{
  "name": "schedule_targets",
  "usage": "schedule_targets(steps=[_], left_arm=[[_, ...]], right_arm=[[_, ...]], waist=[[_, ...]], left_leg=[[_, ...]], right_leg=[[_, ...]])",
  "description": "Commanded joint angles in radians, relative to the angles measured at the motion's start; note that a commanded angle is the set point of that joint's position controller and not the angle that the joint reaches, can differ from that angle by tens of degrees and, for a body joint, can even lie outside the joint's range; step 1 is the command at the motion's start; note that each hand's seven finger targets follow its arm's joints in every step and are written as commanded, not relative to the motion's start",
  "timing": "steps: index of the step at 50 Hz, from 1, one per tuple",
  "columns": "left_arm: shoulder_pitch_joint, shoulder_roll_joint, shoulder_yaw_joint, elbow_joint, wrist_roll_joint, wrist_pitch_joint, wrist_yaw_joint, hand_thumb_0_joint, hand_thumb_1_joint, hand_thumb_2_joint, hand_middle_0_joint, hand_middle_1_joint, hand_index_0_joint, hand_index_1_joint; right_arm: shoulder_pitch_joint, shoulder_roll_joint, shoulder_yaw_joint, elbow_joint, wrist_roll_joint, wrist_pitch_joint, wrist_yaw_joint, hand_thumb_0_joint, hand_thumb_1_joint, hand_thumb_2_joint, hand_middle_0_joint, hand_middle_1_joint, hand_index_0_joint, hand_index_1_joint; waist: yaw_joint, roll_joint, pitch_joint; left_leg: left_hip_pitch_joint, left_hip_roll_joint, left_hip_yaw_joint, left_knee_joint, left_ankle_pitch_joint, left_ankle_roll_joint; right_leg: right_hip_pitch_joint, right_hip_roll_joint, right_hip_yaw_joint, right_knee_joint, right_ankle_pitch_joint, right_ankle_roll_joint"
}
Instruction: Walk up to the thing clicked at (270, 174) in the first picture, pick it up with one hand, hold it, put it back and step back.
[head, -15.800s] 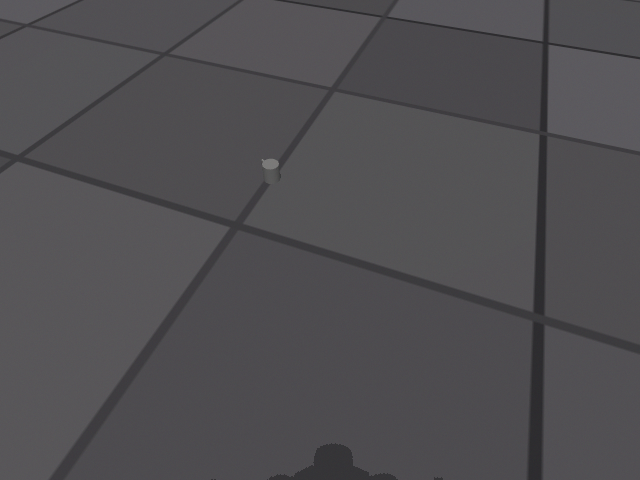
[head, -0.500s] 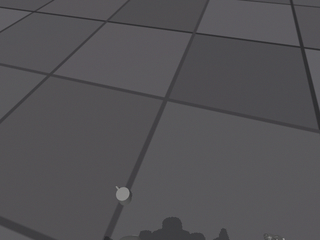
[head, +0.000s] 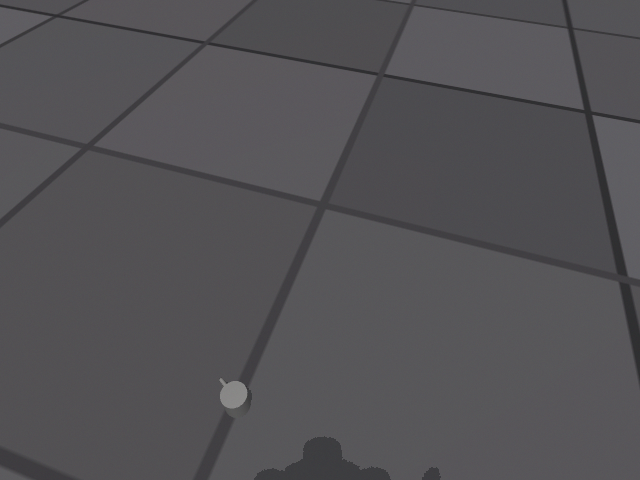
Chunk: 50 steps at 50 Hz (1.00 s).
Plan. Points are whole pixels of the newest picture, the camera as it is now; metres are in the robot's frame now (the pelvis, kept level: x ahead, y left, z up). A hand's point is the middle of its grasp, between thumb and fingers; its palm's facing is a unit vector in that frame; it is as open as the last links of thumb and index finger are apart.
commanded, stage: walk up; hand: left
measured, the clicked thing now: (232, 395) +0.46 +0.25 -0.73
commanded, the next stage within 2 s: none
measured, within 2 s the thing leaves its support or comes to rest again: neither
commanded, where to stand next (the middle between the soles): +0.07 -0.02 m, yaw +2 degrees
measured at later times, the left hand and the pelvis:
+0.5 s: hand out of the picture +0.08 +0.26 -0.16, palm faces +0.01 -0.93 -0.36, open 7.4 cm; pelvis +0.01 -0.01 +0.00, yaw +1 degrees
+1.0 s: hand out of the picture -0.04 +0.26 -0.15, palm faces +0.12 -0.89 -0.45, open 7.4 cm; pelvis -0.07 -0.02 -0.02, yaw +7 degrees
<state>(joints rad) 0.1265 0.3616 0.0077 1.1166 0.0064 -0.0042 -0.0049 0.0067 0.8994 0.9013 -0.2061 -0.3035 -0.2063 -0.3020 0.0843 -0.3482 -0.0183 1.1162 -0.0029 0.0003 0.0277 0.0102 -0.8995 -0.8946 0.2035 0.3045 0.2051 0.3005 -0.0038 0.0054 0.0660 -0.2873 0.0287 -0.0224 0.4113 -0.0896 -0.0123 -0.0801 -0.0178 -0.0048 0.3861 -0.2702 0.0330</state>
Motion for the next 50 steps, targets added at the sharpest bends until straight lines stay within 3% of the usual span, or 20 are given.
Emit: schedule_targets(steps=[1,9,21,22,23,26,30,32,33,34,35,36,37,38,40,41,43,45,47,50], left_arm=[[-0.038,0.213,0.043,-0.049,-0.001,-0.029,0.012,0.0,0.9,0.9,-0.2,-0.3,-0.2,-0.3],[-0.045,0.219,0.046,-0.044,0.001,-0.031,0.016,0.0,0.9,0.9,-0.2,-0.3,-0.2,-0.3],[-0.044,0.22,0.052,-0.049,0.003,-0.026,0.018,0.0,0.9,0.9,-0.2,-0.3,-0.2,-0.3],[-0.046,0.276,0.071,-0.065,-0.009,-0.008,0.026,0.0,0.9,0.9,-0.2,-0.3,-0.2,-0.3],[-0.033,0.264,0.075,-0.083,-0.015,0.0,0.031,0.0,0.9,0.9,-0.2,-0.3,-0.2,-0.3],[-0.008,0.229,0.078,-0.119,-0.02,0.016,0.034,0.0,0.9,0.9,-0.2,-0.3,-0.2,-0.3],[0.09,0.193,0.085,-0.146,-0.014,0.052,0.03,0.0,0.9,0.9,-0.2,-0.3,-0.2,-0.3],[0.172,0.195,0.095,-0.143,-0.011,0.058,0.024,0.0,0.9,0.9,-0.2,-0.3,-0.2,-0.3],[0.235,0.207,0.105,-0.13,-0.007,0.054,0.025,0.0,0.9,0.9,-0.2,-0.3,-0.2,-0.3],[0.241,0.24,0.115,-0.14,0.006,0.047,0.028,0.0,0.9,0.9,-0.2,-0.3,-0.2,-0.3],[0.154,0.346,0.14,-0.185,0.027,0.034,0.031,0.0,0.9,0.9,-0.2,-0.3,-0.2,-0.3],[0.051,0.377,0.147,-0.246,0.04,0.025,0.036,0.0,0.9,0.9,-0.2,-0.3,-0.2,-0.3],[-0.01,0.324,0.134,-0.268,0.036,0.021,0.036,0.0,0.9,0.9,-0.2,-0.3,-0.2,-0.3],[-0.047,0.357,0.139,-0.283,0.045,0.012,0.04,0.0,0.9,0.9,-0.2,-0.3,-0.2,-0.3],[-0.086,0.32,0.147,-0.306,0.049,-0.003,0.044,0.0,0.9,0.9,-0.2,-0.3,-0.2,-0.3],[-0.069,0.292,0.141,-0.303,0.043,-0.01,0.046,0.0,0.9,0.9,-0.2,-0.3,-0.2,-0.3],[0.009,0.266,0.13,-0.289,0.039,-0.025,0.055,0.0,0.9,0.9,-0.2,-0.3,-0.2,-0.3],[0.114,0.243,0.131,-0.282,0.041,-0.034,0.05,0.0,0.9,0.9,-0.2,-0.3,-0.2,-0.3],[0.164,0.275,0.142,-0.286,0.038,-0.035,0.036,0.0,0.9,0.9,-0.2,-0.3,-0.2,-0.3],[0.172,0.314,0.141,-0.298,0.024,-0.022,0.015,0.0,0.9,0.9,-0.2,-0.3,-0.2,-0.3]], right_arm=[[-0.067,-0.213,-0.035,-0.071,0.0,-0.019,-0.015,0.0,-0.9,-0.9,0.2,0.3,0.2,0.3],[-0.075,-0.208,-0.037,-0.055,0.001,-0.013,-0.017,0.0,-0.9,-0.9,0.2,0.3,0.2,0.3],[-0.086,-0.204,-0.035,-0.052,-0.002,-0.011,-0.018,0.0,-0.9,-0.9,0.2,0.3,0.2,0.3],[-0.091,-0.27,-0.058,-0.069,-0.001,0.005,-0.018,0.0,-0.9,-0.9,0.2,0.3,0.2,0.3],[-0.062,-0.252,-0.059,-0.076,0.007,0.012,-0.023,0.0,-0.9,-0.9,0.2,0.3,0.2,0.3],[-0.044,-0.265,-0.078,-0.111,0.01,0.023,-0.025,0.0,-0.9,-0.9,0.2,0.3,0.2,0.3],[-0.108,-0.301,-0.104,-0.203,-0.009,0.05,-0.027,0.0,-0.9,-0.9,0.2,0.3,0.2,0.3],[-0.156,-0.3,-0.11,-0.248,-0.024,0.065,-0.028,0.0,-0.9,-0.9,0.2,0.3,0.2,0.3],[-0.2,-0.286,-0.112,-0.273,-0.029,0.073,-0.031,0.0,-0.9,-0.9,0.2,0.3,0.2,0.3],[-0.224,-0.239,-0.1,-0.287,-0.025,0.077,-0.031,0.0,-0.9,-0.9,0.2,0.3,0.2,0.3],[-0.207,-0.185,-0.092,-0.304,-0.015,0.076,-0.033,0.0,-0.9,-0.9,0.2,0.3,0.2,0.3],[-0.134,-0.184,-0.087,-0.299,-0.024,0.077,-0.041,0.0,-0.9,-0.9,0.2,0.3,0.2,0.3],[-0.021,-0.205,-0.097,-0.269,-0.021,0.078,-0.037,0.0,-0.9,-0.9,0.2,0.3,0.2,0.3],[0.014,-0.202,-0.1,-0.274,-0.016,0.082,-0.034,0.0,-0.9,-0.9,0.2,0.3,0.2,0.3],[0.025,-0.24,-0.12,-0.275,-0.016,0.073,-0.025,0.0,-0.9,-0.9,0.2,0.3,0.2,0.3],[0.049,-0.259,-0.121,-0.265,-0.011,0.067,-0.017,0.0,-0.9,-0.9,0.2,0.3,0.2,0.3],[0.05,-0.247,-0.106,-0.265,-0.014,0.058,-0.015,0.0,-0.9,-0.9,0.2,0.3,0.2,0.3],[-0.021,-0.229,-0.088,-0.284,-0.022,0.039,-0.016,0.0,-0.9,-0.9,0.2,0.3,0.2,0.3],[-0.073,-0.222,-0.08,-0.311,-0.03,0.016,-0.005,0.0,-0.9,-0.9,0.2,0.3,0.2,0.3],[0.0,-0.205,-0.083,-0.284,-0.034,-0.013,-0.004,0.0,-0.9,-0.9,0.2,0.3,0.2,0.3]], waist=[[-0.003,0.036,-0.091],[-0.006,-0.003,-0.105],[0.001,0.012,-0.109],[-0.003,0.032,-0.003],[-0.003,0.017,-0.05],[-0.006,0.06,-0.174],[0.014,0.239,-0.229],[0.05,0.233,-0.206],[0.093,0.192,-0.187],[0.126,0.052,-0.13],[0.102,-0.221,-0.042],[0.057,-0.187,-0.015],[-0.009,-0.087,-0.035],[-0.019,-0.15,-0.067],[-0.026,-0.171,-0.048],[-0.024,-0.135,-0.064],[0.008,-0.126,-0.12],[0.078,-0.143,-0.139],[0.11,-0.195,-0.095],[0.063,-0.227,-0.043]], left_leg=[[0.124,0.099,-0.128,-0.078,-0.046,0.034],[0.172,0.087,-0.101,-0.047,0.077,0.03],[0.165,0.085,-0.105,-0.064,0.105,0.027],[0.098,0.081,-0.103,0.021,0.373,0.03],[0.121,0.091,-0.085,0.047,0.48,0.04],[0.165,0.132,-0.117,0.047,0.575,0.106],[0.002,0.249,-0.278,-0.07,0.238,0.228],[-0.122,0.236,-0.261,-0.048,0.045,0.218],[-0.151,0.193,-0.223,0.061,0.061,0.183],[-0.176,0.06,-0.163,0.228,-0.006,0.109],[-0.289,-0.16,-0.066,0.493,-0.326,0.025],[-0.302,-0.137,-0.172,0.63,-0.485,0.008],[-0.259,-0.124,-0.183,0.708,-0.474,0.011],[-0.243,-0.142,-0.185,0.798,-0.481,0.023],[-0.202,-0.108,-0.178,0.856,-0.384,-0.002],[-0.227,-0.113,-0.174,0.846,-0.332,-0.016],[-0.318,-0.103,-0.164,0.768,-0.304,-0.013],[-0.328,-0.063,-0.126,0.524,-0.352,-0.012],[-0.292,-0.046,-0.044,0.33,-0.441,-0.008],[-0.075,-0.068,0.047,0.078,-0.41,0.021]], right_leg=[[-0.092,-0.091,0.065,-0.099,0.057,-0.06],[-0.083,-0.106,0.062,-0.129,0.113,-0.052],[-0.045,-0.102,0.04,-0.119,0.131,-0.048],[-0.108,-0.103,0.039,-0.003,0.327,-0.049],[-0.084,-0.096,0.01,0.037,0.376,-0.053],[-0.064,-0.035,-0.024,0.176,0.314,-0.053],[-0.058,0.044,-0.01,0.492,-0.283,-0.074],[-0.032,0.019,0.007,0.469,-0.274,-0.093],[-0.028,-0.02,0.032,0.362,-0.203,-0.118],[-0.106,-0.125,0.154,0.12,-0.123,-0.15],[-0.17,-0.333,0.446,-0.084,0.088,-0.216],[-0.238,-0.414,0.483,-0.084,0.193,-0.289],[-0.226,-0.358,0.335,-0.019,0.337,-0.275],[-0.295,-0.396,0.36,-0.026,0.396,-0.313],[-0.293,-0.321,0.292,0.017,0.33,-0.277],[-0.185,-0.256,0.215,0.054,0.354,-0.247],[0.04,-0.235,0.175,0.107,0.366,-0.213],[0.193,-0.236,0.192,0.092,0.248,-0.217],[0.195,-0.256,0.209,0.09,0.164,-0.244],[0.036,-0.231,0.148,0.156,0.243,-0.218]])
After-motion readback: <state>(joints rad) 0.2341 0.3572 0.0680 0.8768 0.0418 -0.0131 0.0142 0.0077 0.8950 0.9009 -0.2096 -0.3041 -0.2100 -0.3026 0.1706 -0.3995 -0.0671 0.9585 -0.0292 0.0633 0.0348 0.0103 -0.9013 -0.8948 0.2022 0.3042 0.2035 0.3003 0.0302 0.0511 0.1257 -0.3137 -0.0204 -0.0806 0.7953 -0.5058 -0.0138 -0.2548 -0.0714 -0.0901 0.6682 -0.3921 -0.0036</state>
